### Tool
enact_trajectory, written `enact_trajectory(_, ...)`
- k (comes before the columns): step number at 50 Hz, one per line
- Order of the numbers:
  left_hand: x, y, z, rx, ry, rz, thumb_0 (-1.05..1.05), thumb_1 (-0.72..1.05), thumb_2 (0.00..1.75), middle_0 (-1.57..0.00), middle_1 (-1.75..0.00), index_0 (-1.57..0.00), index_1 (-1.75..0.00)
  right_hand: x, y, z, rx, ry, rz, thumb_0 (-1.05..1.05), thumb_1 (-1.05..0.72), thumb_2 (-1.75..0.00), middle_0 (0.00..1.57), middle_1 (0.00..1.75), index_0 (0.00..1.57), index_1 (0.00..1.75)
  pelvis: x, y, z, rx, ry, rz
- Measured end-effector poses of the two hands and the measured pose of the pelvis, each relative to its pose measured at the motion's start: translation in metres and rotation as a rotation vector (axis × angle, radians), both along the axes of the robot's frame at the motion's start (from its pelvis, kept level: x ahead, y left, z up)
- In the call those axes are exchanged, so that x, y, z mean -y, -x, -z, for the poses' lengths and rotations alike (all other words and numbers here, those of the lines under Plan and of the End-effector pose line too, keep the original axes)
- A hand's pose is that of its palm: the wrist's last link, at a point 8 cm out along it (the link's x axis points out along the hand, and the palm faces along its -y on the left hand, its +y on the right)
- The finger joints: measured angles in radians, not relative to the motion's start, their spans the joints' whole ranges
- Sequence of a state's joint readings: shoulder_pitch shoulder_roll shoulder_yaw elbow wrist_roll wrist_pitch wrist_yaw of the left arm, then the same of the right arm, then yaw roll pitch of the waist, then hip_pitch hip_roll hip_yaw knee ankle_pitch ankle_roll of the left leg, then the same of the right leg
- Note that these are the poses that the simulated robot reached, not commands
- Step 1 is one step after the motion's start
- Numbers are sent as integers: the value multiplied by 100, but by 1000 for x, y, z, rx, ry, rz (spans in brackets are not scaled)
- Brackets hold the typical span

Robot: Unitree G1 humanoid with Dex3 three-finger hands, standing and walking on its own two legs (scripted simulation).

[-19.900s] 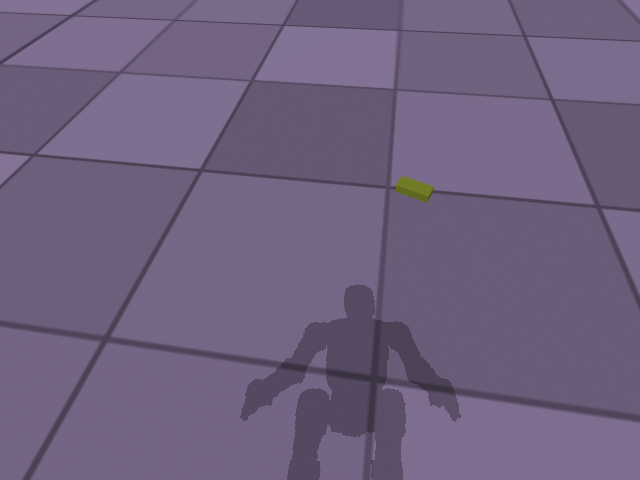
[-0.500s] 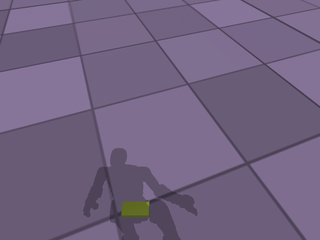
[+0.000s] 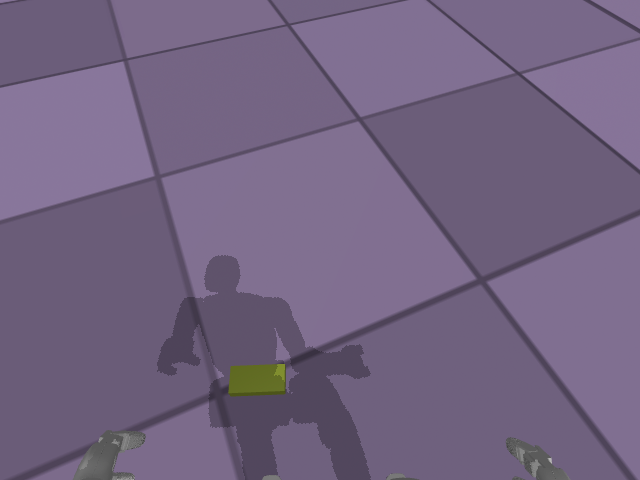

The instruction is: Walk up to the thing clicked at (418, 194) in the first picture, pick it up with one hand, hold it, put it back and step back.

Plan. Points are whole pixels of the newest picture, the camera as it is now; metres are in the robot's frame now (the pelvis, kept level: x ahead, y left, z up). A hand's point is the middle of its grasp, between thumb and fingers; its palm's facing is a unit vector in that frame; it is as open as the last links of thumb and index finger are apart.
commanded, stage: rise first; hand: left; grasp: from above
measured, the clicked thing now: (258, 380) +0.44 +0.19 -0.72
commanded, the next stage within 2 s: none
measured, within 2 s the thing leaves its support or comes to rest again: neither
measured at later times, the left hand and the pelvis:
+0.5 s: hand out of the picture +0.13 +0.26 -0.21, palm faces -0.18 -0.87 -0.47, open 14.2 cm; pelvis -0.01 +0.00 -0.07, yaw +1 degrees
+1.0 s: hand (185, 435) +0.25 +0.28 -0.41, palm faces -0.47 -0.41 -0.78, open 14.2 cm; pelvis -0.07 -0.01 -0.27, yaw -1 degrees
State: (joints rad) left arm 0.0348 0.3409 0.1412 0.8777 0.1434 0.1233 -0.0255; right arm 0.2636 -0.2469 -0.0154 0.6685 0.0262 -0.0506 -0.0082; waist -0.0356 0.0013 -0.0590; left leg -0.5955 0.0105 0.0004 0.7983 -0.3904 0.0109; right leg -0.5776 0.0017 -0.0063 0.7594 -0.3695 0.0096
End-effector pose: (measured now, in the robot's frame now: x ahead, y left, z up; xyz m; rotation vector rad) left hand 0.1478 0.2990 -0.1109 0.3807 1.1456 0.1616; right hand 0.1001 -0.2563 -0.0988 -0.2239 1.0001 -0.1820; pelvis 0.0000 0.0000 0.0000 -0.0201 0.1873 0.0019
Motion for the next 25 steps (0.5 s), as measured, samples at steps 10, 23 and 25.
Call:
enact_trajectory(10, -4, 17, 28, 12, -43, 36, 0, -46, 100, -8, -104, -7, -104, 1, -34, 23, 109, 36, -51, 1, -89, -90, 20, 30, 21, 30, 1, 3, 37, -83, 7, -6)
enact_trajectory(23, -2, 21, 49, 1, -87, 108, -1, -54, 99, -8, -106, -7, -106, -11, -69, 43, 219, 33, -116, 1, -89, -90, 20, 30, 21, 30, 3, 5, 68, -162, 19, -13)
enact_trajectory(25, -3, 20, 55, 2, -100, 127, -1, -55, 98, -8, -106, -8, -106, -11, -71, 49, 225, 32, -124, 1, -89, -90, 20, 30, 21, 30, 3, 7, 74, -176, 20, -15)
